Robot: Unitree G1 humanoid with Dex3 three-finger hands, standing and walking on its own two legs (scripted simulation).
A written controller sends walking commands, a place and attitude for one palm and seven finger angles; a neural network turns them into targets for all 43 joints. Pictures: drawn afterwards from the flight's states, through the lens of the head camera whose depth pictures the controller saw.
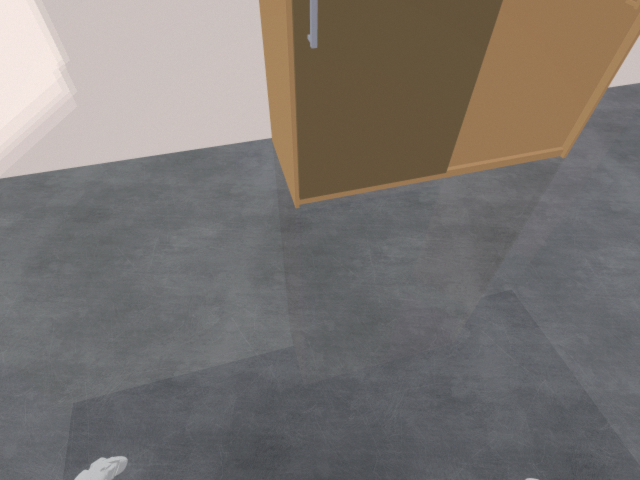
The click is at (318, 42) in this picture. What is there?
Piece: wardrobe's sliding door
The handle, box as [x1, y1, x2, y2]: [307, 0, 317, 47]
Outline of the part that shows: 310,0 310,33 307,35 310,42 310,46 316,47 317,0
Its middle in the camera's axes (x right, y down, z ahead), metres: -0.03 -0.71 +1.09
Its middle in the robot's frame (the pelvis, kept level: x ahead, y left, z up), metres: +1.31 +0.10 +0.13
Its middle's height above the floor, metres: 0.90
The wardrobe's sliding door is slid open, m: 0.00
